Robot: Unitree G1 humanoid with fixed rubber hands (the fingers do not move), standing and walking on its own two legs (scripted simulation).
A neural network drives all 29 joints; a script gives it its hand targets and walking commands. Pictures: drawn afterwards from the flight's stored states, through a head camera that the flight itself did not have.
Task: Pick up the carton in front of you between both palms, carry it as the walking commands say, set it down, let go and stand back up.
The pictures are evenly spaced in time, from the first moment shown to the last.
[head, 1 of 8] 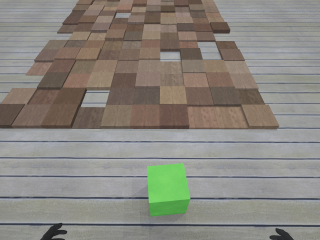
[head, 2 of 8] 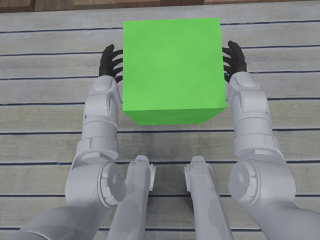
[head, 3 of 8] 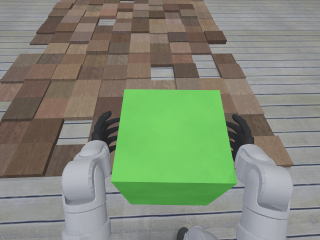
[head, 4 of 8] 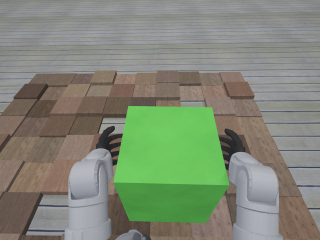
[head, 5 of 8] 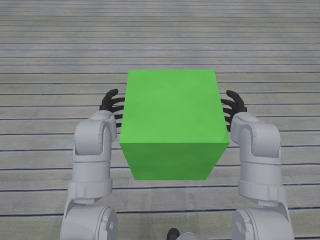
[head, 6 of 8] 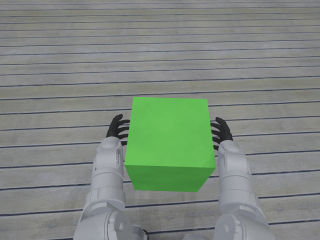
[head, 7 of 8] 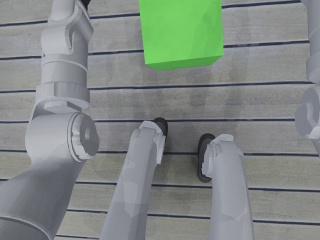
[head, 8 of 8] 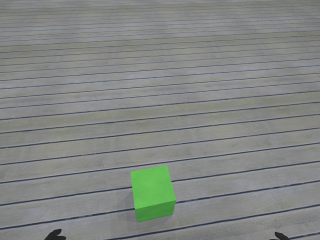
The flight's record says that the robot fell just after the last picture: no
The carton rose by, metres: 0.80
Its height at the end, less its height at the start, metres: +0.00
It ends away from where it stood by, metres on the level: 5.65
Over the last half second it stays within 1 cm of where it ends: yes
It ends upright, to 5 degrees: yes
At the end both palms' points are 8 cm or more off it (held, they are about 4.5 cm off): yes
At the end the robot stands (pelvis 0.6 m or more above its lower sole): yes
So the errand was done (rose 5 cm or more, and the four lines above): yes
